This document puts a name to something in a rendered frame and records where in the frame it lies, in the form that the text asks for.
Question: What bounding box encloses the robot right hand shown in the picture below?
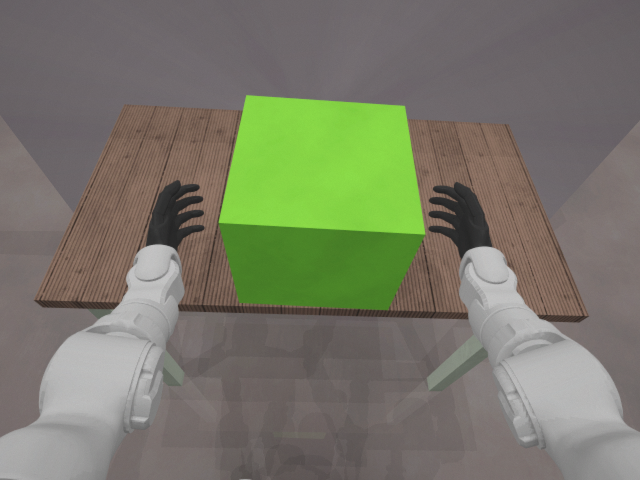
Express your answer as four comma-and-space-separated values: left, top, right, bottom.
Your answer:
428, 182, 492, 259

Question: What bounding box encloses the left robot upper arm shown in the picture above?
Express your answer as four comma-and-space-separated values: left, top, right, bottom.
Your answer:
0, 331, 165, 480

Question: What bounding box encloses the robot left hand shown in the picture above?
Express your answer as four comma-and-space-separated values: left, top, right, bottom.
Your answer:
146, 180, 205, 251

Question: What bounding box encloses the right robot upper arm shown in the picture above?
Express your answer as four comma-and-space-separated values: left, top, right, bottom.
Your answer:
492, 339, 640, 480

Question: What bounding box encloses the robot right forearm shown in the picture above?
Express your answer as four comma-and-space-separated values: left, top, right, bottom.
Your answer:
459, 247, 623, 420

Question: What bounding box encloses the carton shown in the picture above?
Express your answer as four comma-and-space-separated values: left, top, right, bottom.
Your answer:
219, 95, 426, 310

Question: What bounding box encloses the table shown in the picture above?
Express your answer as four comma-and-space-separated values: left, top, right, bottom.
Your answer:
34, 104, 589, 391

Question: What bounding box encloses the robot left forearm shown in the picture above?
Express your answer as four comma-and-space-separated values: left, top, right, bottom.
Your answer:
39, 244, 185, 415

